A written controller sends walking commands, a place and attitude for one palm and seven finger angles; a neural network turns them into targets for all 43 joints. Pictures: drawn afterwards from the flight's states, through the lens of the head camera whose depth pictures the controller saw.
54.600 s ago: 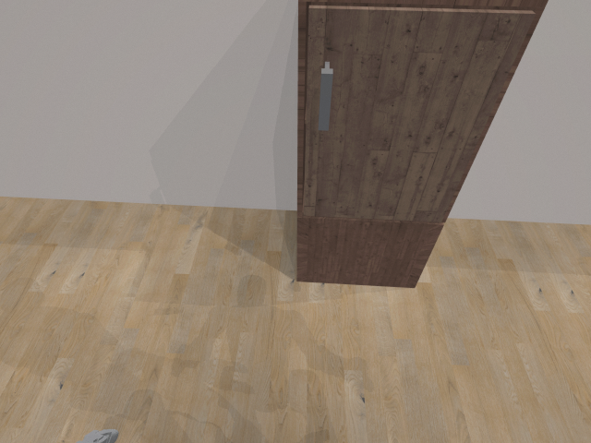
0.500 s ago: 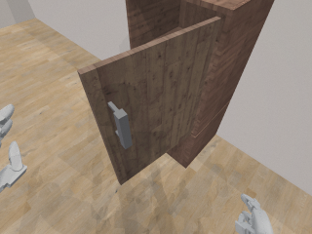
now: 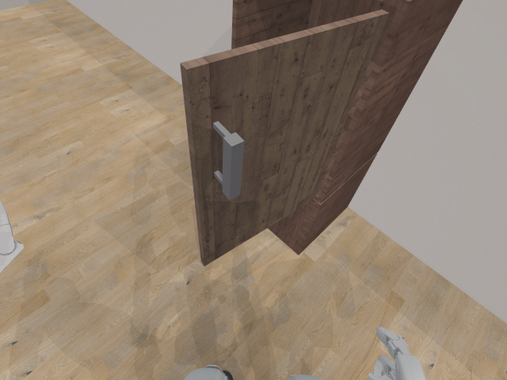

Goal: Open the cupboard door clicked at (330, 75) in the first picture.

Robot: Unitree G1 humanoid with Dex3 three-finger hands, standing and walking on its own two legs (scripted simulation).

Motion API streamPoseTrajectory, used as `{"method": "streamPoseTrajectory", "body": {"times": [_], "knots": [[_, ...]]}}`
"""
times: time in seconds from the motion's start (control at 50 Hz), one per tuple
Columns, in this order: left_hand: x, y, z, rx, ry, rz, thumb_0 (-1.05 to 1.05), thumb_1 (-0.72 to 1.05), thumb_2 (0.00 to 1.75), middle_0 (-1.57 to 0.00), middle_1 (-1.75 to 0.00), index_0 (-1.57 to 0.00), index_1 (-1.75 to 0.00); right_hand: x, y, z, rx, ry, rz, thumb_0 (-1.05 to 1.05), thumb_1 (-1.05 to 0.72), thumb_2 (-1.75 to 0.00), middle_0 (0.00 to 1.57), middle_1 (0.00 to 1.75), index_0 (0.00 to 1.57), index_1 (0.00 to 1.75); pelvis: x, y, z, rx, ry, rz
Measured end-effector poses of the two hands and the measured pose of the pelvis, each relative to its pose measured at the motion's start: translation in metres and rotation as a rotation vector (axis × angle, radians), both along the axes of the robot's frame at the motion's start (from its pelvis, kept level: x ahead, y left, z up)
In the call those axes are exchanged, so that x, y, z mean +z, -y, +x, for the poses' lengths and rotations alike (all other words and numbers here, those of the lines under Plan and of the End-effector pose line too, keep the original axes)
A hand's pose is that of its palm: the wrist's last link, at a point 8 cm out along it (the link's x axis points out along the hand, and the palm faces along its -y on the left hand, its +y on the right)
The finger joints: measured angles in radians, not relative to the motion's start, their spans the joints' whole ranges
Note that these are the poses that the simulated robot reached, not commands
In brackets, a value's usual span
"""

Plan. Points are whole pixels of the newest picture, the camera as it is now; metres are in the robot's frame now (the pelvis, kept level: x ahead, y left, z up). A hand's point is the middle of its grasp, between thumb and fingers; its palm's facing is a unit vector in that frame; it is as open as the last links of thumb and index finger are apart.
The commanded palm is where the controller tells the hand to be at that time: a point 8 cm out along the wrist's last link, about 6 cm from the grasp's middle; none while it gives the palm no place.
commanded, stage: step back with the hand held close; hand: left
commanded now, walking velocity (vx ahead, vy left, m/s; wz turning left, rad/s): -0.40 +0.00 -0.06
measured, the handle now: (225, 161) +0.45 +0.09 +0.08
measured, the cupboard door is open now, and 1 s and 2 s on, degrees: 81 81 81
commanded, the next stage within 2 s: stop stepping back and stand still in 0.20 s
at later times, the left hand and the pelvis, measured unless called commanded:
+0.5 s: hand (14, 338) +0.13 +0.23 +0.18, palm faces +0.34 -0.82 -0.47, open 7.4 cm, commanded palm +0.06 +0.27 +0.19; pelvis -0.10 -0.02 -0.01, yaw -5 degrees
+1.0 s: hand out of the picture +0.05 +0.24 +0.18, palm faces +0.33 -0.80 -0.50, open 7.4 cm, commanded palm +0.00 +0.29 +0.19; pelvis -0.16 +0.00 +0.01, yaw -3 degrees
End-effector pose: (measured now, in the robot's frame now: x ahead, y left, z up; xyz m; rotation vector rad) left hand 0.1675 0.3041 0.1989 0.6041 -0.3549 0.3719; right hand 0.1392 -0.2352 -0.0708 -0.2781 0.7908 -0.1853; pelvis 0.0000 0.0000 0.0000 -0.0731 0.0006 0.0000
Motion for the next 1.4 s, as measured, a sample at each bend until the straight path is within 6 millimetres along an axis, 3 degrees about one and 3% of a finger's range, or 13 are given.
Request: {"method": "streamPoseTrajectory", "body": {"times": [0.08, 0.16, 0.28, 0.38, 0.5, 0.56, 0.62, 0.68, 0.78, 0.84, 1.0, 1.18, 1.4], "knots": [[0.006, -0.004, -0.013, 0.019, 0.008, -0.054, 0.01, 0.89, 0.90, -0.21, -0.30, -0.21, -0.31, 0.012, -0.014, -0.004, 0.034, 0.016, 0.026, 0.02, -0.90, -0.90, 0.20, 0.30, 0.20, 0.30, 0.011, -0.001, -0.010, -0.027, -0.042, -0.011], [0.002, 0.008, -0.019, -0.015, -0.015, -0.113, 0.01, 0.89, 0.90, -0.20, -0.30, -0.20, -0.30, 0.019, -0.021, -0.003, 0.066, 0.055, 0.048, 0.02, -0.90, -0.90, 0.20, 0.30, 0.20, 0.30, 0.016, 0.002, -0.026, -0.043, -0.079, -0.012], [0.000, 0.035, -0.040, -0.130, -0.034, -0.026, 0.01, 0.89, 0.90, -0.20, -0.30, -0.20, -0.30, 0.011, -0.012, -0.014, 0.090, 0.132, 0.076, 0.01, -0.90, -0.90, 0.20, 0.30, 0.20, 0.30, -0.002, 0.015, -0.070, -0.100, -0.095, 0.064], [0.010, 0.048, -0.063, -0.191, -0.013, 0.014, 0.01, 0.88, 0.90, -0.21, -0.30, -0.21, -0.31, 0.003, 0.008, -0.056, 0.017, 0.087, 0.053, 0.01, -0.90, -0.90, 0.20, 0.30, 0.20, 0.30, -0.004, 0.017, -0.083, -0.109, -0.030, 0.050], [0.000, 0.037, -0.076, -0.103, -0.041, -0.033, 0.01, 0.88, 0.90, -0.21, -0.30, -0.21, -0.31, -0.004, 0.034, -0.114, -0.084, 0.075, 0.025, 0.01, -0.90, -0.90, 0.20, 0.30, 0.20, 0.30, -0.005, 0.019, -0.102, -0.088, 0.006, 0.076], [-0.003, 0.038, -0.094, -0.063, -0.108, -0.037, 0.01, 0.89, 0.90, -0.21, -0.30, -0.21, -0.31, -0.007, 0.041, -0.142, -0.096, 0.037, 0.037, 0.01, -0.90, -0.90, 0.20, 0.30, 0.20, 0.30, 0.000, 0.023, -0.115, -0.052, 0.005, 0.073], [-0.003, 0.042, -0.116, -0.050, -0.134, -0.040, 0.01, 0.89, 0.90, -0.21, -0.30, -0.21, -0.31, -0.009, 0.047, -0.166, -0.109, -0.033, 0.032, 0.01, -0.90, -0.90, 0.20, 0.30, 0.20, 0.30, 0.006, 0.026, -0.117, -0.075, -0.008, 0.091], [-0.001, 0.042, -0.125, -0.025, -0.102, -0.045, 0.01, 0.88, 0.90, -0.21, -0.30, -0.21, -0.31, -0.011, 0.051, -0.181, -0.105, -0.077, 0.013, 0.02, -0.90, -0.90, 0.20, 0.30, 0.20, 0.30, 0.009, 0.027, -0.117, -0.071, -0.013, 0.102], [-0.005, 0.031, -0.122, 0.011, -0.055, -0.066, 0.01, 0.88, 0.90, -0.21, -0.30, -0.21, -0.31, -0.019, 0.048, -0.176, -0.100, -0.055, 0.002, 0.02, -0.90, -0.90, 0.20, 0.30, 0.20, 0.30, 0.003, 0.017, -0.125, -0.036, -0.002, 0.095], [-0.006, 0.027, -0.123, -0.002, -0.089, -0.057, 0.01, 0.89, 0.90, -0.21, -0.30, -0.21, -0.30, -0.013, 0.037, -0.165, -0.102, 0.010, 0.034, 0.02, -0.91, -0.90, 0.20, 0.30, 0.20, 0.30, 0.004, 0.012, -0.134, -0.046, 0.012, 0.095], [-0.003, 0.022, -0.157, -0.057, -0.120, -0.033, 0.01, 0.89, 0.90, -0.21, -0.30, -0.21, -0.31, 0.009, -0.001, -0.149, -0.030, 0.146, 0.086, 0.01, -0.91, -0.90, 0.20, 0.30, 0.20, 0.30, 0.007, 0.002, -0.158, -0.046, 0.019, 0.062], [-0.014, -0.009, -0.184, 0.073, -0.126, -0.112, 0.01, 0.89, 0.90, -0.21, -0.30, -0.21, -0.31, 0.009, -0.025, -0.159, 0.040, 0.110, 0.074, 0.01, -0.90, -0.90, 0.20, 0.30, 0.20, 0.30, 0.013, -0.010, -0.174, -0.028, 0.022, 0.054], [-0.017, -0.006, -0.180, 0.029, -0.152, -0.112, 0.01, 0.89, 0.90, -0.21, -0.30, -0.21, -0.30, 0.007, -0.024, -0.172, 0.022, 0.073, 0.058, 0.02, -0.90, -0.90, 0.20, 0.30, 0.20, 0.30, 0.014, -0.014, -0.175, -0.024, 0.022, 0.045]]}}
